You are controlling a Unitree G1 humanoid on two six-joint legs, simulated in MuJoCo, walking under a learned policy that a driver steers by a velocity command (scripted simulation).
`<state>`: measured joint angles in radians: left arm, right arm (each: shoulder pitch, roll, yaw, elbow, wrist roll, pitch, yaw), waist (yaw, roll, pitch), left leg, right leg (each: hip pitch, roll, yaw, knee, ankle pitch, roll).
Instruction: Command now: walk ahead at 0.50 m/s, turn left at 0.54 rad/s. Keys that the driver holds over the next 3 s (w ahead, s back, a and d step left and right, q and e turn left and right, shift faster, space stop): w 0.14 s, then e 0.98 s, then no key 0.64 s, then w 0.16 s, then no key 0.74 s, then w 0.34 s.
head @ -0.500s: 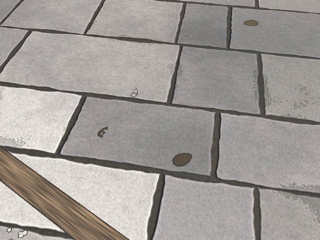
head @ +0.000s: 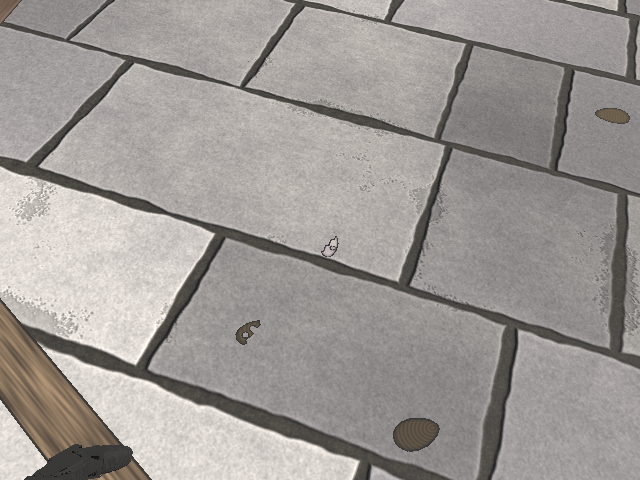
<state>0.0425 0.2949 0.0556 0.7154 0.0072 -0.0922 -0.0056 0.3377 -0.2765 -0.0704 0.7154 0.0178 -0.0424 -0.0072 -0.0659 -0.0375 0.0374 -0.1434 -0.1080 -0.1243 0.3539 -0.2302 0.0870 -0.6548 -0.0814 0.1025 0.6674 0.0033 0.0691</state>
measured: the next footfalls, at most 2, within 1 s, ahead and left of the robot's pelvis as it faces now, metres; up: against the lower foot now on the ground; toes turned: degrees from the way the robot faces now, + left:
right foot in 0.14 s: +0.27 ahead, -0.14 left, +0.00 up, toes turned +6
left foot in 0.60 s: +0.35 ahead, +0.07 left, +0.00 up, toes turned -12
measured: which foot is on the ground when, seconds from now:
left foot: down 0.00-0.16, up 0.18-0.58, down 0.60-1.00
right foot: up 0.00-0.12, down 0.14-0.60, up 0.62-1.00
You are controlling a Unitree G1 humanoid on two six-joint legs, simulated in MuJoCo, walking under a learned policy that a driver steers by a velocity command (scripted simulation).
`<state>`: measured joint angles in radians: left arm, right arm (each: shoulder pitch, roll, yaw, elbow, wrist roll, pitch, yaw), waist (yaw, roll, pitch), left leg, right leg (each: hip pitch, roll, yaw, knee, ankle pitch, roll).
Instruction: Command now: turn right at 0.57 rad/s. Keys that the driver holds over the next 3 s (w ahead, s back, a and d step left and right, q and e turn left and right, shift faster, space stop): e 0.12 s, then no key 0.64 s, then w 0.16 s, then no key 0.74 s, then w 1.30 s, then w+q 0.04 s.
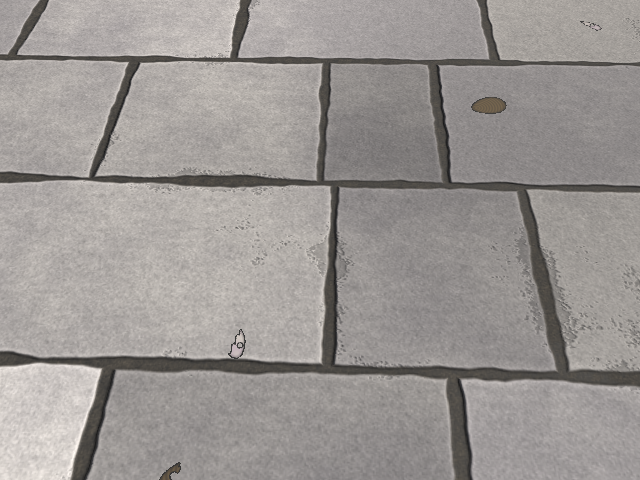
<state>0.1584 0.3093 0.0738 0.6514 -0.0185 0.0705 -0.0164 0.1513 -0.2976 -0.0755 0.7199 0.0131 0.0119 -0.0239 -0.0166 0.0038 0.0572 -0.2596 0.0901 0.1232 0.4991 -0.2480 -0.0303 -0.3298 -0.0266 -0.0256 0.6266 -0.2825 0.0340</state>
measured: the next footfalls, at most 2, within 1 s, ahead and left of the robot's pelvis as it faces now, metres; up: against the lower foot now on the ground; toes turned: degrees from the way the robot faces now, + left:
right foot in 0.02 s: +0.07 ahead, -0.12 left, +0.00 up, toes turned -10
left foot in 0.46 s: +0.07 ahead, +0.12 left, +0.00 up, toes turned -11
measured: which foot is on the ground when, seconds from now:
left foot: down 0.00-0.02, up 0.04-0.44, down 0.46-1.00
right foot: up 0.00-0.00, down 0.02-1.00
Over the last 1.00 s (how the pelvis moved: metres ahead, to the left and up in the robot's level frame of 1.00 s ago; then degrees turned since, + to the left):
0.26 -0.05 -0.01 -20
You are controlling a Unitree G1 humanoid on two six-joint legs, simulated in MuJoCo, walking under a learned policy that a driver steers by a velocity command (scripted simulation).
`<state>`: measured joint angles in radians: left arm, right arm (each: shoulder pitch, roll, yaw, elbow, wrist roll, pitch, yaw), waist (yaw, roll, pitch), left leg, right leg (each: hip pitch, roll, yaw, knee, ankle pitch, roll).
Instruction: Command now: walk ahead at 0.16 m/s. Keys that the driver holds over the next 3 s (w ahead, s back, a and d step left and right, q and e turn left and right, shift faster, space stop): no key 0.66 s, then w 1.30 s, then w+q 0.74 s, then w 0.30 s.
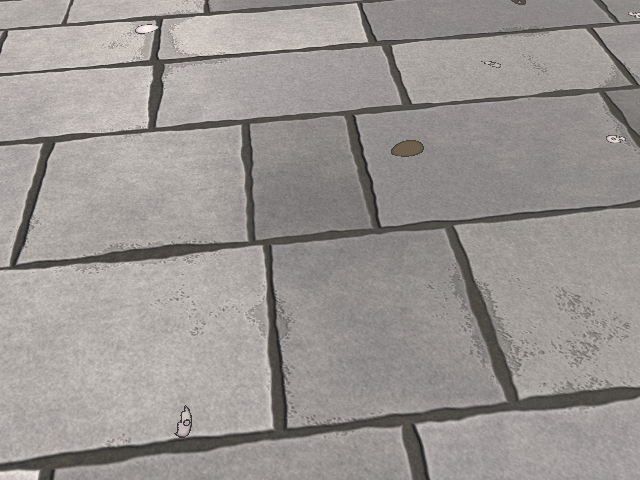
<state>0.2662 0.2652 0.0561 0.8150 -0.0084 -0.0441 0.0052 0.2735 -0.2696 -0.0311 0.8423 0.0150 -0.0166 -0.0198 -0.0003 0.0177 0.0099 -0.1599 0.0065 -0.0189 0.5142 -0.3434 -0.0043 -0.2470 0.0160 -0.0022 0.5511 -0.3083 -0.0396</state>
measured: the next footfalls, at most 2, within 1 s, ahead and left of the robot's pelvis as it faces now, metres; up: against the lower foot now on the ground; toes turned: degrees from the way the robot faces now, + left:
left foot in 0.32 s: +0.11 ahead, +0.13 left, +0.00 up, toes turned +0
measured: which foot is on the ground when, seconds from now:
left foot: down 0.00-0.02, up 0.04-0.30, down 0.32-0.92, up 0.94-1.00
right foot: down 0.00-1.00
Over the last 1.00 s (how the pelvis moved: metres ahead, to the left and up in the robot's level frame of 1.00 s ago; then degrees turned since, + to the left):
0.05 -0.01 0.00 -10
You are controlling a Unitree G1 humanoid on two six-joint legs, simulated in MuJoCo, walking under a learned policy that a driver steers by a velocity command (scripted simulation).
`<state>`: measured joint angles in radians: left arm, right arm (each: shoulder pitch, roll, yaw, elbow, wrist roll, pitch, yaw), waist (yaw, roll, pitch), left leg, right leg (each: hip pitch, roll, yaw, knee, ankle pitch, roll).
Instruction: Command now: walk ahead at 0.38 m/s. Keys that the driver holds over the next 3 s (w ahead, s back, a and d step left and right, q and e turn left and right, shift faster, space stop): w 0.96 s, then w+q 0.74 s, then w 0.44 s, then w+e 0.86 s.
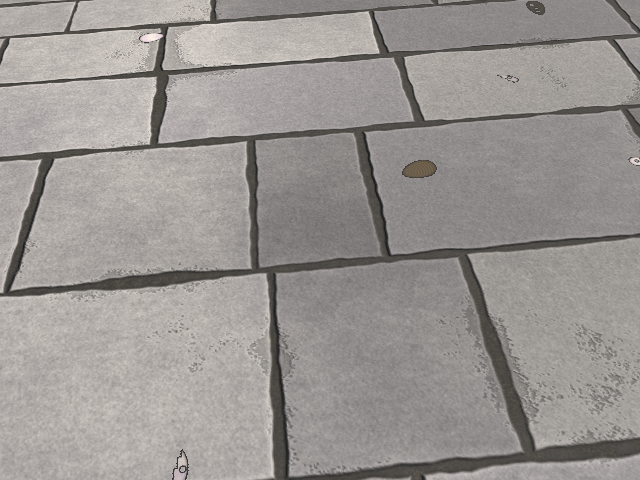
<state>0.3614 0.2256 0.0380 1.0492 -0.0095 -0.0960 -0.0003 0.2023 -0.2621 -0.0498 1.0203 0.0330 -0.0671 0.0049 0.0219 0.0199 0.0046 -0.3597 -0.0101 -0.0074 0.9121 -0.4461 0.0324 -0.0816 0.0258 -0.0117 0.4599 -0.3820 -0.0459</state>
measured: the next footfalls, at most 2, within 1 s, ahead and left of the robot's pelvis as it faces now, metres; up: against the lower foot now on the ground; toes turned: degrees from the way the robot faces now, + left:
left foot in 0.32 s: +0.33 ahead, +0.14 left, +0.00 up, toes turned +2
right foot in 0.86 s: +0.63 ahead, -0.10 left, +0.00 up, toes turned -2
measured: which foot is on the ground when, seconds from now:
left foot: up 0.00-0.30, down 0.32-0.88, up 0.90-1.00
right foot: down 0.00-0.34, up 0.36-0.84, down 0.86-1.00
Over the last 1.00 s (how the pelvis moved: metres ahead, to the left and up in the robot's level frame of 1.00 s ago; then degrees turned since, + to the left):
0.12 -0.01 0.00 0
